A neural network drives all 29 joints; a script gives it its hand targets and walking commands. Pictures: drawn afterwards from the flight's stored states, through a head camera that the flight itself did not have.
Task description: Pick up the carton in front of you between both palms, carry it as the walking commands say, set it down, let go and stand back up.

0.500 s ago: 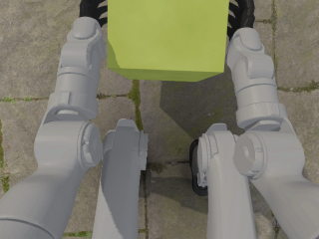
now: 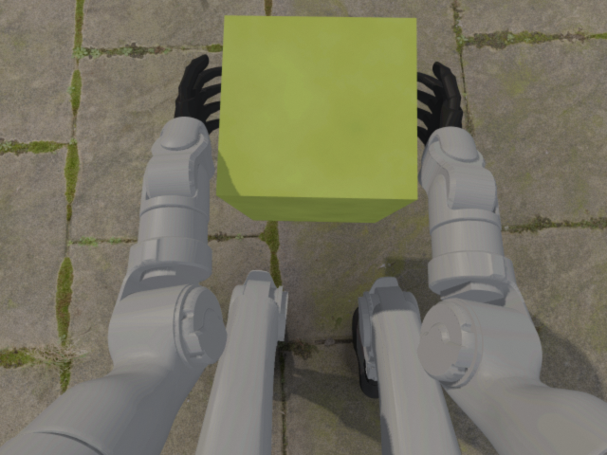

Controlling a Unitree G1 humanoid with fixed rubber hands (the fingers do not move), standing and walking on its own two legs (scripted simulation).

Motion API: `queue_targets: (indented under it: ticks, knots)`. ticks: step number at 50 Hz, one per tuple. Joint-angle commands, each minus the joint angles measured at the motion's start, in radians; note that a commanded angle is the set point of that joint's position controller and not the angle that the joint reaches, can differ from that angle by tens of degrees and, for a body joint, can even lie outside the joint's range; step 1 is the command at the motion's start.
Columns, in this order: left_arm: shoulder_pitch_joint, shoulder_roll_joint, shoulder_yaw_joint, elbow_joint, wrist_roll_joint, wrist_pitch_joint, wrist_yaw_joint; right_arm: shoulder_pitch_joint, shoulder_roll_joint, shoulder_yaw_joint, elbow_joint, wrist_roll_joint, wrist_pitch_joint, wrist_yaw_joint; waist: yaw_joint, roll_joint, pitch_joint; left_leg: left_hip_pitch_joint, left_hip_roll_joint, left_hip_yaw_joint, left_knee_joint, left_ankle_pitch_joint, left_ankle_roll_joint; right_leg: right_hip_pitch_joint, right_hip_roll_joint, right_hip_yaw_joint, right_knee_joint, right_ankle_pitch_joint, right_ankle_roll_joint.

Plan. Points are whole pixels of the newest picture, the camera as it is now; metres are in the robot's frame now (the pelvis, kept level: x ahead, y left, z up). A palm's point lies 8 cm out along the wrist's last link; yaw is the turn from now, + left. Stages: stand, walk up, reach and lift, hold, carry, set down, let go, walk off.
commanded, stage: reach and lift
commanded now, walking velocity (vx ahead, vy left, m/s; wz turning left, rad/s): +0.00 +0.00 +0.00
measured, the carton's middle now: (316, 142) +0.49 +0.03 -0.12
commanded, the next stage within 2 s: none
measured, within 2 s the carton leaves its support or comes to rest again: neither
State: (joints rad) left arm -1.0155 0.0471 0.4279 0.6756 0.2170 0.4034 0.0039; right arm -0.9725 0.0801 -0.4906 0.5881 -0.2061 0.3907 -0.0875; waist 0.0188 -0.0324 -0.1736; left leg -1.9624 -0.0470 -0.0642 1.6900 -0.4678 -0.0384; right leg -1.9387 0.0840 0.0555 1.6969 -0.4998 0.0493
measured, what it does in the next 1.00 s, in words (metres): rises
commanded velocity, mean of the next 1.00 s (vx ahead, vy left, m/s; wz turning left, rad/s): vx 0.00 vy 0.00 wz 0.00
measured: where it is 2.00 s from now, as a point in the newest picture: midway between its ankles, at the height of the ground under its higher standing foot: (316, 362)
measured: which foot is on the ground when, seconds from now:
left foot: down 0.00-1.00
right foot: down 0.00-1.00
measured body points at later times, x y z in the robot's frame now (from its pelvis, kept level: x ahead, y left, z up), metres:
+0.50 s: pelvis +0.05 +0.00 +0.14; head +0.18 +0.02 +0.57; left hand +0.45 +0.17 +0.10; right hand +0.45 -0.13 +0.10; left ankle +0.11 +0.13 -0.48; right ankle +0.10 -0.13 -0.48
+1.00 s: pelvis +0.09 +0.00 +0.25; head +0.09 +0.00 +0.70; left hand +0.40 +0.16 +0.25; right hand +0.41 -0.14 +0.25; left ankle +0.11 +0.13 -0.48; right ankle +0.10 -0.13 -0.48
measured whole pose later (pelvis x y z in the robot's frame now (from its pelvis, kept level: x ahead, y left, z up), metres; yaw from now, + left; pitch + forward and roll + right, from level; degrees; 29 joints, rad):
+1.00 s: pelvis +0.09 +0.00 +0.25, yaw +2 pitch +5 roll +0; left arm -0.29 -0.15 0.28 0.42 0.23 0.50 0.02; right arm -0.28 0.16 -0.27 0.42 -0.22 0.48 -0.03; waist 0.01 -0.01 -0.11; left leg -0.41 -0.02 -0.07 0.59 -0.26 -0.01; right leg -0.39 0.03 0.08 0.60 -0.29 0.01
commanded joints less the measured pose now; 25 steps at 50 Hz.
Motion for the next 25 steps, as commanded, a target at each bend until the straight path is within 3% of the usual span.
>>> queue_targets:
  ticks: [1,13,25]
  knots:
    - [-0.587,-1.118,-0.566,-0.013,-0.203,-0.005,-0.260,-0.666,1.051,0.622,0.020,0.191,-0.010,0.256,0.014,0.052,-1.090,0.745,-0.114,0.132,-0.203,0.245,0.008,0.576,0.113,-0.128,-0.214,0.196,-0.010]
    - [-0.350,-1.186,-0.577,0.008,-0.169,-0.025,-0.228,-0.426,1.079,0.634,0.056,0.171,-0.025,0.274,0.006,0.055,-0.848,0.947,-0.114,0.080,-0.419,0.228,0.011,0.727,0.104,-0.085,-0.424,0.176,-0.021]
    - [-0.152,-1.211,-0.606,-0.026,-0.145,-0.048,-0.226,-0.200,1.099,0.660,0.044,0.138,-0.044,0.280,-0.002,0.040,-0.672,1.201,-0.101,0.035,-0.655,0.265,0.030,1.014,0.081,-0.031,-0.669,0.225,-0.034]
